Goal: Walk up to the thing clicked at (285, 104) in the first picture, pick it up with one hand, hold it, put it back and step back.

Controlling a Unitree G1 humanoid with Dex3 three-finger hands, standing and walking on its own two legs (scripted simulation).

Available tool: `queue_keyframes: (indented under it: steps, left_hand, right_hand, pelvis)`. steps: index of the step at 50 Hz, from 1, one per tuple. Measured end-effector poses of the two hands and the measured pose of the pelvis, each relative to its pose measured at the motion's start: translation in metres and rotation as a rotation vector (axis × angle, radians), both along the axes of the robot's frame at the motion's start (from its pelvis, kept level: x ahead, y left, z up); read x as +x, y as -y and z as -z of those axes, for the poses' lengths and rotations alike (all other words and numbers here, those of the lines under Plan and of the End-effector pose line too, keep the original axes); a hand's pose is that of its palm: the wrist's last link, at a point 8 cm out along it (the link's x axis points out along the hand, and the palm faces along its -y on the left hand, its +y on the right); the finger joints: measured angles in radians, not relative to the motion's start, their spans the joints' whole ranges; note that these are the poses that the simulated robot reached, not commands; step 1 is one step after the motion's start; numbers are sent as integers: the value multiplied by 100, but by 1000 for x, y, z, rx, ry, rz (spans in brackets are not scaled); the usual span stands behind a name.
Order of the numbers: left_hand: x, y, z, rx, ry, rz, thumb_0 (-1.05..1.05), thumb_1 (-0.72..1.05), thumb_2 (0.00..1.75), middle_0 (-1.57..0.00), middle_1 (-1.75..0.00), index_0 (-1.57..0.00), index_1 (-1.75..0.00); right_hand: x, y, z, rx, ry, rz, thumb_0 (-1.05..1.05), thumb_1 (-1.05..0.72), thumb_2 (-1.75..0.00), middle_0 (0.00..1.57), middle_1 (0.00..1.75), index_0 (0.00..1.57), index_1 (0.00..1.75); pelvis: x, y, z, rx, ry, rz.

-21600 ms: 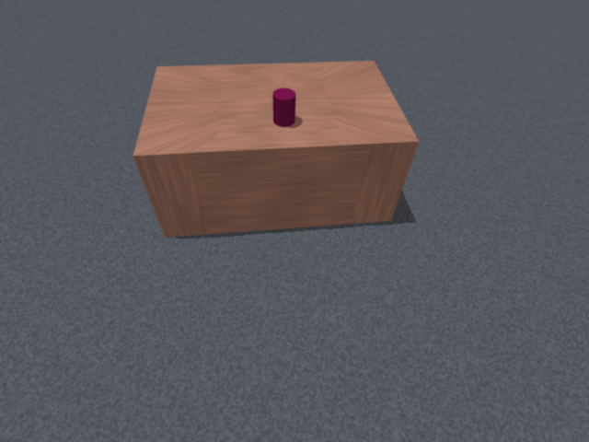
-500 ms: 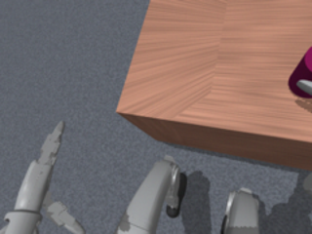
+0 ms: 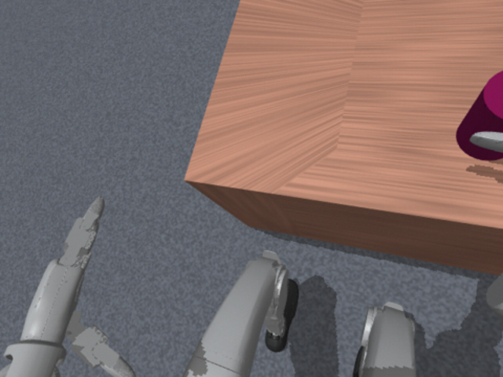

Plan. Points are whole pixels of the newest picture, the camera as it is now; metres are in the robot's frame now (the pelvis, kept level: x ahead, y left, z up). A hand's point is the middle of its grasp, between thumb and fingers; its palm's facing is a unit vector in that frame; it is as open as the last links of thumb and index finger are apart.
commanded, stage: withdraw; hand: right
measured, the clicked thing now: (502, 118) +0.56 -0.20 -0.06
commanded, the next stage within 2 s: rise in 0.42 s
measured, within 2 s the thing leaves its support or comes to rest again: neither
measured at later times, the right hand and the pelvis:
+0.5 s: hand out of the picture +0.56 -0.29 +0.08, palm faces +0.32 +0.95 -0.04, open 16.9 cm; pelvis +0.01 +0.00 +0.04, yaw +0 degrees
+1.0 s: hand out of the picture +0.50 -0.34 +0.14, palm faces +0.38 +0.88 -0.30, open 17.3 cm; pelvis +0.05 -0.01 +0.13, yaw -1 degrees
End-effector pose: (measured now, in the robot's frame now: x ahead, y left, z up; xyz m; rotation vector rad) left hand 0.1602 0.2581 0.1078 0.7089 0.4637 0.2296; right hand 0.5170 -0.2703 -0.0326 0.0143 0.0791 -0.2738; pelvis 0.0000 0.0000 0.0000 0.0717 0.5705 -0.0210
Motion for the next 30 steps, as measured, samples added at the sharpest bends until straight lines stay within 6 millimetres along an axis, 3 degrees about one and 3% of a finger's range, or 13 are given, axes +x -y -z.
queue_keyframes:
  steps: [7, 12, 17, 23, 27, 30]
  left_hand:
    - [0, -2, -2, 14, 7, 8, -1, -56, 7, -7, -4, -6, -6]
    - [-2, -6, -6, 26, 6, -11, -1, -55, 6, -7, -4, -7, -5]
    - [-10, -7, 6, -37, -43, -63, -1, -54, 6, -7, -4, -6, -5]
    - [-14, -8, 17, -118, -99, -114, -1, -55, 7, -7, -4, -6, -5]
    - [-4, -4, 17, -167, -98, -113, -1, -56, 7, -7, -4, -6, -5]
    - [11, 7, 9, -214, -71, -85, -1, -57, 7, -7, -4, -6, -6]
  right_hand:
    - [0, 0, 2, -8, 6, 5, -2, 43, -32, 51, 44, 52, 44]
    - [2, 9, -10, -12, 33, 22, -2, 40, -30, 39, 37, 40, 37]
    - [3, 31, -42, -36, 66, 52, -2, 42, -23, 27, 26, 28, 26]
    - [3, 60, -100, -61, 68, 68, -2, 49, -13, 15, 15, 15, 14]
    - [0, 68, -125, -45, 28, 44, -2, 51, -10, 10, 10, 11, 10]
    - [-3, 73, -130, -79, -69, 34, -1, 49, -9, 8, 8, 9, 8]
  pelvis:
    - [-2, -2, 2, -2, 1, -2]
    - [-2, -3, -1, -1, 4, -5]
    - [1, -2, -9, 0, 9, -6]
    - [7, 1, -29, 5, 37, 1]
    - [11, 3, -44, 5, 59, 7]
    - [13, 4, -55, 1, 80, 4]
